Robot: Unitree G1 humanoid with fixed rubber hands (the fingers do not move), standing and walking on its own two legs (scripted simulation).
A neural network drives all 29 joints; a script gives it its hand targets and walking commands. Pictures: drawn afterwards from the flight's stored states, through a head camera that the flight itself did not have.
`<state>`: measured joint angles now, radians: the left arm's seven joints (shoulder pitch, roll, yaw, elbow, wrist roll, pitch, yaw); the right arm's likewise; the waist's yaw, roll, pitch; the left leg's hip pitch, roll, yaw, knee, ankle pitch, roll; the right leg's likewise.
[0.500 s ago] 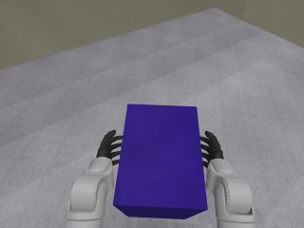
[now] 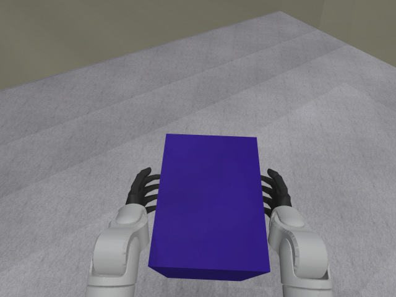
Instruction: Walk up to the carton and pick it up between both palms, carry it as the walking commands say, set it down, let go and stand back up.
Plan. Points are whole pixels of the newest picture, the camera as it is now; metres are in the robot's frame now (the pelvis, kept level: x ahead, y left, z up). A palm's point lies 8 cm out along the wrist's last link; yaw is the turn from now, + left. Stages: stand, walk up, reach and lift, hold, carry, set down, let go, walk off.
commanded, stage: carry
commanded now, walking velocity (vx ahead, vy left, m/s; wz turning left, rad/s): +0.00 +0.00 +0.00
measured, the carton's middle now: (207, 215) +0.30 +0.00 -0.01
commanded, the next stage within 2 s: none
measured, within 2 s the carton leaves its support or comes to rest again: neither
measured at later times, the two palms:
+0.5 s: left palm (142, 180) +0.35 +0.14 +0.03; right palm (266, 181) +0.36 -0.12 +0.04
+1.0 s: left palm (149, 168) +0.39 +0.13 +0.02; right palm (264, 171) +0.40 -0.13 +0.02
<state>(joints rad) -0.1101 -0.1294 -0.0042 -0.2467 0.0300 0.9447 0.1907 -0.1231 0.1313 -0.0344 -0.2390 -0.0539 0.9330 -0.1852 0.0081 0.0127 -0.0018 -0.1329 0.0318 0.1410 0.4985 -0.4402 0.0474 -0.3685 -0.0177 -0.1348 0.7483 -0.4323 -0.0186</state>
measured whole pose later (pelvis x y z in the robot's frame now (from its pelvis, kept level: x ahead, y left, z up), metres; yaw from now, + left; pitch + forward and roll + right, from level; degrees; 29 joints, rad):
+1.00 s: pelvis +0.12 +0.00 -0.01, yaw +1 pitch +2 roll -1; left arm -0.12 -0.13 0.00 -0.01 0.11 0.82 0.14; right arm -0.13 0.13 -0.05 -0.02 -0.11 0.82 -0.15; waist 0.01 0.01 -0.01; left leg -0.29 0.02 0.14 0.80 -0.48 0.04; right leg -0.26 -0.03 -0.12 0.66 -0.43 -0.02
